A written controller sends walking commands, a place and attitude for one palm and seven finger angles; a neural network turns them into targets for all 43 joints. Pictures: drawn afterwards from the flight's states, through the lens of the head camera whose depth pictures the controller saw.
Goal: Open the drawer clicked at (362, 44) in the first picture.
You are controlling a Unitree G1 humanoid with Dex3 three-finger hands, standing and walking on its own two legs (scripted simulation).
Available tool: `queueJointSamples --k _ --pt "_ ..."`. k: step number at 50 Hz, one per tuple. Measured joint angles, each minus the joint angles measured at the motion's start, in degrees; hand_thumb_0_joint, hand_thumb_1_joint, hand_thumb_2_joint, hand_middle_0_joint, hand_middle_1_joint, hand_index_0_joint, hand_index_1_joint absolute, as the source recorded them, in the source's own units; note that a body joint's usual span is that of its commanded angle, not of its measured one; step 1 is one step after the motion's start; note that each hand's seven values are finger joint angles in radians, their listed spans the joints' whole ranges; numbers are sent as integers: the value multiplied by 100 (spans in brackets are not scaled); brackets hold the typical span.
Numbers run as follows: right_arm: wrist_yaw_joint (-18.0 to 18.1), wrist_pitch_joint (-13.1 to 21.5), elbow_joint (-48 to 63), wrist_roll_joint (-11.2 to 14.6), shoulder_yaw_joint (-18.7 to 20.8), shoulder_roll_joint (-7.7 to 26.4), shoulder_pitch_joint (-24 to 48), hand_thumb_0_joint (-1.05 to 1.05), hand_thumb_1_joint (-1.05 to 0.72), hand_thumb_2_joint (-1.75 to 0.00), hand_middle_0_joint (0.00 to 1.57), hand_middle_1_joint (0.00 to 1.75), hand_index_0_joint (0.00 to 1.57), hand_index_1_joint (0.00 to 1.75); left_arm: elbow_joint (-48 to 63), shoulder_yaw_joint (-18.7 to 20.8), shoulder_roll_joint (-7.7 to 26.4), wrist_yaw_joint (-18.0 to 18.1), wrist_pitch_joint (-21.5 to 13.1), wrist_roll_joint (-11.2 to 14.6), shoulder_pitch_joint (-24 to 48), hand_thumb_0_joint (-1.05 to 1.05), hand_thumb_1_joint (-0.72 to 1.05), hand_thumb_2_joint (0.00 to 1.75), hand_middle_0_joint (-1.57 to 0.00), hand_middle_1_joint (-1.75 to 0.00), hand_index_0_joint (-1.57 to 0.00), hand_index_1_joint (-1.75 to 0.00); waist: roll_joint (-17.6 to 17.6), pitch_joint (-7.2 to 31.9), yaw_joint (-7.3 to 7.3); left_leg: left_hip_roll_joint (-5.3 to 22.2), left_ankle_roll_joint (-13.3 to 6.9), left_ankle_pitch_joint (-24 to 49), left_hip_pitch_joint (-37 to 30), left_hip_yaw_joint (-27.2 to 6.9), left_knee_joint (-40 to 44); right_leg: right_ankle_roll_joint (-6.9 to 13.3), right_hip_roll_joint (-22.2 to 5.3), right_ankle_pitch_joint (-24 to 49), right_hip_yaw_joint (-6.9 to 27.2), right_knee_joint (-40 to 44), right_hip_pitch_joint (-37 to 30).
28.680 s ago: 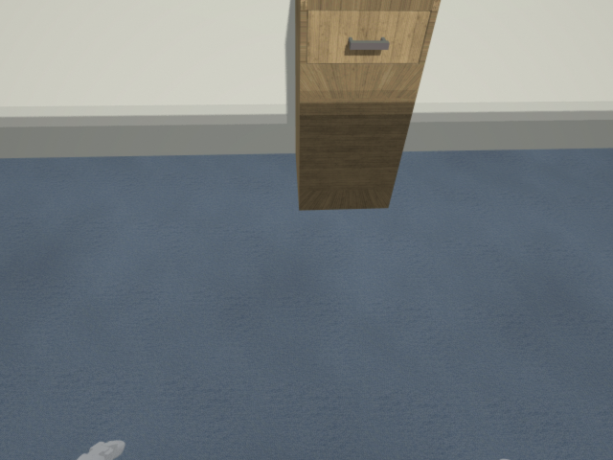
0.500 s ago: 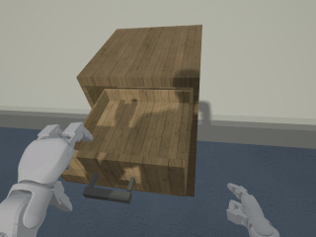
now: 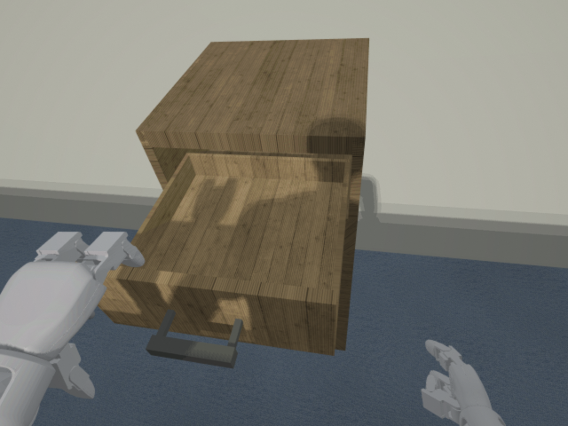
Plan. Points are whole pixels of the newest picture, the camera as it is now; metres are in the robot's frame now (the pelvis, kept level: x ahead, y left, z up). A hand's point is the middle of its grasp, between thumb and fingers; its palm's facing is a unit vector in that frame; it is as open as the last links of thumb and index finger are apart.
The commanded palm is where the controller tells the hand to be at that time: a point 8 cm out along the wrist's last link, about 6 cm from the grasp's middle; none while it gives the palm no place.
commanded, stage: draw the hand back to the body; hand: left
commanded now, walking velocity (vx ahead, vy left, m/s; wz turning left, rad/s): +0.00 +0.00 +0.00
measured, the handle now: (197, 336) +0.22 +0.18 +0.01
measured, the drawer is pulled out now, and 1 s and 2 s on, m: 0.30 0.30 0.30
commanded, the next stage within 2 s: step back with the hand held close in 1.06 s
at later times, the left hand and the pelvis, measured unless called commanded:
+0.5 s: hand (102, 268) +0.21 +0.23 +0.19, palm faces +0.38 -0.84 -0.40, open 11.9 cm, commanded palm +0.15 +0.27 +0.20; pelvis +0.03 +0.01 +0.00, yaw +1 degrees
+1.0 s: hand (105, 277) +0.21 +0.22 +0.19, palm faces +0.42 -0.80 -0.43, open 7.8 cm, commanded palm +0.15 +0.27 +0.20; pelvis +0.03 -0.01 +0.00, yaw +1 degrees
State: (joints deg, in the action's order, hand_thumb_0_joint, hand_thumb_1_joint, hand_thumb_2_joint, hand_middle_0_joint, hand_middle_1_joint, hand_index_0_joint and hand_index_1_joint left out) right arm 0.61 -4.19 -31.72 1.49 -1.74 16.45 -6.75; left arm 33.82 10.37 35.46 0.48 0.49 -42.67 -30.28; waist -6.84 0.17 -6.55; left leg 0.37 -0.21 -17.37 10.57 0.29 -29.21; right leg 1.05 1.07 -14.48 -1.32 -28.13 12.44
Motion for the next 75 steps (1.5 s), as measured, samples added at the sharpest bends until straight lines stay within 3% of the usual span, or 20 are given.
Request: queueJointSamples --k 4,6,8,9,11,14,19,26,47,60,65,75 --pt "-20 1 25 18 -20 -54 3 1 -90 -90 20 30 20 30 -20 148 36 13 2 80 -44 0 -49 30 -32 -120 -32 -120 19 28 6 -18 -27 -19 32 11 -22 -31 -18 -1 12 7 20" --pt "59 240 39 27 10 -145 8 1 -90 -90 20 30 20 30 -60 323 -381 98 -182 1840 -56 0 -49 30 -32 -119 -32 -119 16 -101 115 -42 -51 -22 -67 -7 -5 -44 -42 -4 -5 35 -94" --pt "162 575 25 22 3 -282 -35 1 -90 -90 20 30 20 30 -115 398 -950 264 -383 3026 -83 0 -48 31 -32 -118 -32 -118 71 -194 219 -59 -61 -31 -155 -4 19 -53 -58 -25 -2 39 -173" --pt "211 707 20 12 -11 -354 -94 1 -90 -90 20 30 20 30 -111 393 -1198 328 -440 3424 -91 0 -46 32 -32 -118 -32 -118 123 -208 253 -66 -63 -33 -197 -5 45 -57 -65 -35 -2 50 -210" --pt "291 935 -20 -26 -53 -476 -257 1 -90 -90 20 30 20 30 -44 338 -1538 443 -529 3923 -77 0 -43 33 -31 -116 -31 -115 252 -192 274 -74 -61 -36 -279 -18 100 -60 -72 -58 -14 82 -287" --pt "345 1196 -159 -83 -136 -575 -469 1 -90 -90 20 30 20 30 117 294 -1719 582 -669 4248 -35 0 -37 36 -31 -111 -30 -111 418 -121 272 -60 -48 -68 -380 -44 144 -47 -58 -89 -40 146 -404" --pt "319 1395 -319 -114 -155 -559 -579 1 -90 -90 20 30 20 30 203 384 -1708 658 -818 4425 129 0 -23 42 -29 -102 -29 -102 462 -96 307 -51 -36 -123 -456 -76 158 -41 -50 -126 -71 207 -512" --pt "262 1315 -378 -105 -21 -482 -425 1 -90 -90 20 30 20 30 75 623 -1595 580 -839 4551 16 0 0 52 -27 -87 -27 -87 354 -98 357 -46 -36 -107 -392 -32 233 -49 -44 -117 -29 241 -413" --pt "334 1174 -370 -37 79 -406 -289 1 -90 -90 20 30 20 30 -208 739 -1646 629 -754 4612 -65 1 72 83 -22 -41 -22 -41 220 14 272 24 70 -94 -350 -143 268 60 20 -180 -146 205 -369" --pt "329 1107 -384 -3 112 -389 -337 1 -90 -90 20 30 20 30 -297 838 -1577 578 -840 4643 -110 2 87 89 -21 -31 -21 -31 168 21 308 117 139 -70 -309 -156 237 143 112 -138 -166 210 -341" --pt "281 909 -255 34 123 -294 -253 1 -90 -90 20 30 20 30 -291 1241 -1409 585 -1175 4592 3 2 88 90 -21 -30 -21 -30 200 -66 469 132 63 -38 18 -136 73 143 127 -26 -160 196 -75" --pt "269 590 -6 81 338 -285 -248 1 -90 -90 20 30 20 30 15 1165 -1207 605 -1197 4522 -593 2 89 90 -21 -30 -21 -30 497 -183 803 -39 -22 140 401 113 42 -20 -49 96 80 -101 494"
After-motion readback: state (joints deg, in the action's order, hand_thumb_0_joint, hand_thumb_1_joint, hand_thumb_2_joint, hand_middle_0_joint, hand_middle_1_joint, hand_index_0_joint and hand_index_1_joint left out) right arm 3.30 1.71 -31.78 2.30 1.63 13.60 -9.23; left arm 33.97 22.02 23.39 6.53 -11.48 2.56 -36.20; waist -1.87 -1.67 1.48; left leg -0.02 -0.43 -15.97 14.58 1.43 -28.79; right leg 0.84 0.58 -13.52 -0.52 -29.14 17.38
